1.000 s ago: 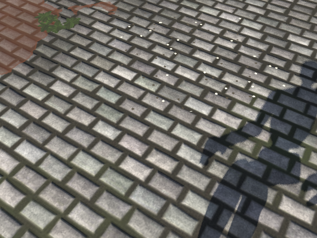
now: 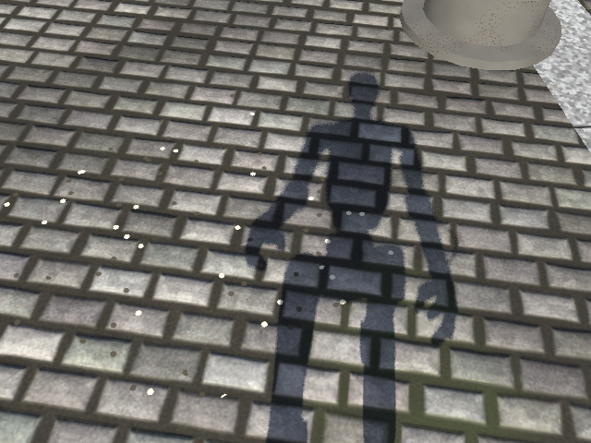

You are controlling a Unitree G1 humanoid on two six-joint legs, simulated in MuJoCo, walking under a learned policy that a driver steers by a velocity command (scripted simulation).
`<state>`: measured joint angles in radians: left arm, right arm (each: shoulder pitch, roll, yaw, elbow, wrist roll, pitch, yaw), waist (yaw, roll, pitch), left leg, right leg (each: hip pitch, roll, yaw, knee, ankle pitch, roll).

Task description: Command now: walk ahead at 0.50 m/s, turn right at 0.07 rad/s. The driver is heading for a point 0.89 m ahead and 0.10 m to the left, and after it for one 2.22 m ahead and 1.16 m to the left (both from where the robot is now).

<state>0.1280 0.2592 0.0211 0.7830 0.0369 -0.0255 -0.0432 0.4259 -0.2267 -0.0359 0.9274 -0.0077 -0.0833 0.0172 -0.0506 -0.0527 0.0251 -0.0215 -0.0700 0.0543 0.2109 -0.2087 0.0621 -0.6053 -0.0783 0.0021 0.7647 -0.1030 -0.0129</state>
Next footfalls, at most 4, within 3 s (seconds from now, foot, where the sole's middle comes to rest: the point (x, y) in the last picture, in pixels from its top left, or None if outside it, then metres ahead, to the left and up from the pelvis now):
0.16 right None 0.25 -0.11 -0.78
0.70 left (256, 418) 0.55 0.07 -0.78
1.24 right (327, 302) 0.84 -0.12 -0.78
1.80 left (243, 233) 1.08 0.10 -0.78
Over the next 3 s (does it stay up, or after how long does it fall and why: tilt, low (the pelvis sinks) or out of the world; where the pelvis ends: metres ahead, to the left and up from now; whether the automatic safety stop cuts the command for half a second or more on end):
stays up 1.46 0.37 -0.01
